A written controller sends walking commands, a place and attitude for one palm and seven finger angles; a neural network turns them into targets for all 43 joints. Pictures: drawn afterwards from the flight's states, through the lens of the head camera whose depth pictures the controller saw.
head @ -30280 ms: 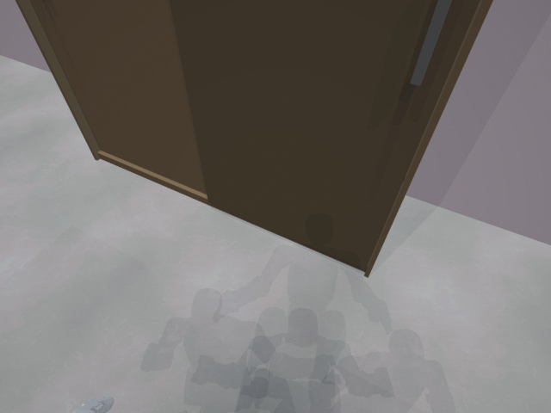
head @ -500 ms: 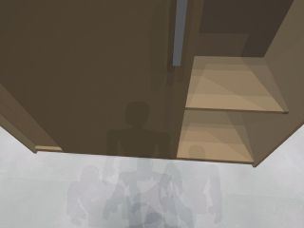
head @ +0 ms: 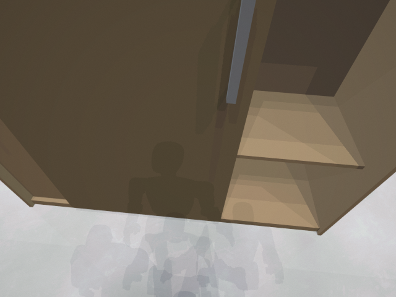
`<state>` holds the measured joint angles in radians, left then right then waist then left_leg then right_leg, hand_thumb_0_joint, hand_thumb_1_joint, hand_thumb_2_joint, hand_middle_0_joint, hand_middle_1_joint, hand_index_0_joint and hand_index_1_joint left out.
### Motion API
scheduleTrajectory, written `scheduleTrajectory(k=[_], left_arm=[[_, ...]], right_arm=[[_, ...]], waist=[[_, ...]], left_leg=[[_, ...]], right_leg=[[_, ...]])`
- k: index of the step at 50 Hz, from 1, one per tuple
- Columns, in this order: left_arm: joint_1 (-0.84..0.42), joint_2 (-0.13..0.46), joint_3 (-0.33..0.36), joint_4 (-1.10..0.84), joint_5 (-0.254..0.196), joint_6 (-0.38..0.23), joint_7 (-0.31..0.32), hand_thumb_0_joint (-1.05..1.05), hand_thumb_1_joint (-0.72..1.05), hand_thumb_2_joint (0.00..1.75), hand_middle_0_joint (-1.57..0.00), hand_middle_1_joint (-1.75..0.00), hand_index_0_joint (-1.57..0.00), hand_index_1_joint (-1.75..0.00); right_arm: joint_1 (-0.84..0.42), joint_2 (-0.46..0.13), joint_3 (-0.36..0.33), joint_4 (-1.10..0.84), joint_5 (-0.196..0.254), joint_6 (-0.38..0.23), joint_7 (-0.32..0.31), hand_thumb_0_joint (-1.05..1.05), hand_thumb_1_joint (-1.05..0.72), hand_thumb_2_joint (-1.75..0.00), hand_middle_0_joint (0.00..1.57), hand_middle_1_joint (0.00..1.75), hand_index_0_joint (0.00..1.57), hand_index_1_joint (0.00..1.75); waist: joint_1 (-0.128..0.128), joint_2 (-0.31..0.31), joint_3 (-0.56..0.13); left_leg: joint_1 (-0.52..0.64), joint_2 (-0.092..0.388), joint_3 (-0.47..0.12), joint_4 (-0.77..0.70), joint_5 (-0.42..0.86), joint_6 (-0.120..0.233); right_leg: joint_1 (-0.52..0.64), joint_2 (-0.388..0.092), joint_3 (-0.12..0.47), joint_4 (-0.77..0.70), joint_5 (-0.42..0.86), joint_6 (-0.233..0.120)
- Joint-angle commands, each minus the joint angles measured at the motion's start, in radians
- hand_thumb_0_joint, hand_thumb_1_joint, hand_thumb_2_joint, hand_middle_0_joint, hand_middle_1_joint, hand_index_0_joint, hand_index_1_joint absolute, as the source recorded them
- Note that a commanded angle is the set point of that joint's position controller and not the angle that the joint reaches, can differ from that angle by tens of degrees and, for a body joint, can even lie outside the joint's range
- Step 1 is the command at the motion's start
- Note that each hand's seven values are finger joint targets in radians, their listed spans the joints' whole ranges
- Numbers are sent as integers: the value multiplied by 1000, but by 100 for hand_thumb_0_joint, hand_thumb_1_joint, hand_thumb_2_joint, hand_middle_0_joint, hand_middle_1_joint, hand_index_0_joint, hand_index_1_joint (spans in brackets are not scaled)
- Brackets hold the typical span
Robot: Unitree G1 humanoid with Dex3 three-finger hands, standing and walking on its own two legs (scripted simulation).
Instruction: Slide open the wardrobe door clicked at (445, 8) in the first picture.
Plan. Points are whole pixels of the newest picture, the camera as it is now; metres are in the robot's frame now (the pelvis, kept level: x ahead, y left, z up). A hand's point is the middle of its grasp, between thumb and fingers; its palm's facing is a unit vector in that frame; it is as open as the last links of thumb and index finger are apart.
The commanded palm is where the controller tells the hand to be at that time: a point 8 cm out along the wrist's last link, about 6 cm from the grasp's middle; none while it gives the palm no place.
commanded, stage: let the arm hang, fingers relaxed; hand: right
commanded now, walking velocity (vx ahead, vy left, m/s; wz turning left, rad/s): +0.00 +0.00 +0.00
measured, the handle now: (240, 41) +0.56 -0.04 +0.24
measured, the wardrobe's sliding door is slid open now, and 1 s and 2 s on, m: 0.52 0.52 0.52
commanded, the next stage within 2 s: look to check the result in 0.20 s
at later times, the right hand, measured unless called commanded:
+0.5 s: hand out of the picture +0.10 -0.21 -0.16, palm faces +0.01 +0.95 -0.31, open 7.4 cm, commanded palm none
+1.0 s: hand out of the picture +0.11 -0.19 -0.16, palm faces +0.00 +0.96 -0.29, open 7.4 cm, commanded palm none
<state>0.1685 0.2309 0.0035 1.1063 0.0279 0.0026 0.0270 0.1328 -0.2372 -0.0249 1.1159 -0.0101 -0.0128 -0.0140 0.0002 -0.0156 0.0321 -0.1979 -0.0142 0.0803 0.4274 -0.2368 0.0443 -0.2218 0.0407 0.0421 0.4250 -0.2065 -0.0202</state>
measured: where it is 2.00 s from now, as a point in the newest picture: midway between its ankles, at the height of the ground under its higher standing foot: outside the picture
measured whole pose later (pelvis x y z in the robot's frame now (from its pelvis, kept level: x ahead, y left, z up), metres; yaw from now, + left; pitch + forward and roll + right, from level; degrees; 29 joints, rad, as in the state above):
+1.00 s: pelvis +0.03 +0.03 +0.00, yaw +1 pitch -1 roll +0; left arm 0.15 0.27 -0.01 1.13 0.02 0.01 0.03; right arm 0.13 -0.26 -0.02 1.12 0.00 -0.02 -0.02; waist 0.00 -0.01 0.04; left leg -0.08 -0.06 0.06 0.32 -0.24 0.07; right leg -0.10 0.00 0.03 0.34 -0.22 0.02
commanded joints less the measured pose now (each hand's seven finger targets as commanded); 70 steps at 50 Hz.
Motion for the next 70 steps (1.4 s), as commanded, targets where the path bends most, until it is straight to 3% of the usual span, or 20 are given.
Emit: scheduleTrajectory(k=[1, 8, 11, 16, 28, 46, 56, 58, 62, 66, 70], left_arm=[[-5, 157, 22, -37, -6, -20, 3, 0, 90, 90, -20, -30, -20, -30], [-51, 184, 21, -41, -7, -27, 5, 0, 90, 90, -20, -30, -20, -30], [-67, 191, 20, -44, -9, -25, 6, 0, 90, 90, -20, -30, -20, -30], [-65, 203, 21, -44, -10, -25, 8, 0, 90, 90, -20, -30, -20, -30], [-41, 211, 19, -32, -12, -18, 15, 0, 90, 90, -20, -30, -20, -30], [-18, 200, 19, -27, -12, -17, 16, 0, 90, 90, -20, -30, -20, -30], [-19, 199, 20, -26, -12, -17, 13, 0, 90, 90, -20, -30, -20, -30], [-21, 204, 20, -23, -11, -18, 12, 0, 90, 90, -20, -30, -20, -30], [-18, 207, 20, -21, -12, -20, 12, 0, 90, 90, -20, -30, -20, -30], [-25, 205, 21, -22, -14, -18, 12, 0, 90, 90, -20, -30, -20, -30], [-28, 219, 22, -20, -12, -21, 10, 0, 90, 90, -20, -30, -20, -30]], right_arm=[[14, -168, -22, -33, -1, -15, -6, 0, -90, -90, 20, 30, 20, 30], [-20, -181, -23, -47, 1, -21, -8, 0, -90, -90, 20, 30, 20, 30], [-26, -190, -26, -48, 0, -21, -8, 0, -90, -90, 20, 30, 20, 30], [-23, -207, -30, -50, 1, -26, -10, 0, -90, -90, 20, 30, 20, 30], [-12, -218, -30, -35, 6, -21, -14, 0, -90, -90, 20, 30, 20, 30], [1, -213, -30, -38, 6, -21, -16, 0, -90, -90, 20, 30, 20, 30], [-6, -211, -28, -39, 5, -21, -13, 0, -90, -90, 20, 30, 20, 30], [-7, -211, -26, -38, 7, -20, -11, 0, -90, -90, 20, 30, 20, 30], [0, -213, -26, -35, 6, -22, -12, 0, -90, -90, 20, 30, 20, 30], [1, -215, -25, -34, 5, -22, -10, 0, -90, -90, 20, 30, 20, 30], [-7, -221, -22, -33, 7, -24, -9, 0, -90, -90, 20, 30, 20, 30]], waist=[[-4, 9, -38], [-2, 10, -81], [-3, 33, -62], [-1, 31, -94], [1, 33, -88], [-2, 31, -57], [0, 27, -27], [1, 7, -38], [1, 26, -55], [0, 21, -28], [4, 13, -61]], left_leg=[[73, 136, -137, -99, 99, 7], [117, 145, -133, -93, 258, 0], [111, 142, -131, -110, 252, -3], [148, 150, -139, -115, 338, -10], [171, 153, -144, -125, 402, -19], [162, 147, -150, -141, 380, -25], [134, 140, -157, -159, 289, -15], [138, 143, -159, -156, 281, -11], [145, 145, -161, -157, 301, -17], [120, 142, -161, -168, 260, -15], [136, 145, -165, -159, 274, -5]], right_leg=[[-13, -131, 108, -89, 152, -29], [58, -139, 97, -92, 274, -22], [68, -140, 95, -98, 263, -21], [93, -139, 81, -87, 288, -18], [109, -143, 63, -83, 277, -13], [108, -147, 58, -89, 253, -10], [100, -149, 65, -110, 211, -11], [105, -151, 68, -113, 217, -11], [114, -150, 66, -108, 222, -14], [113, -149, 68, -114, 201, -13], [125, -154, 72, -118, 218, -13]])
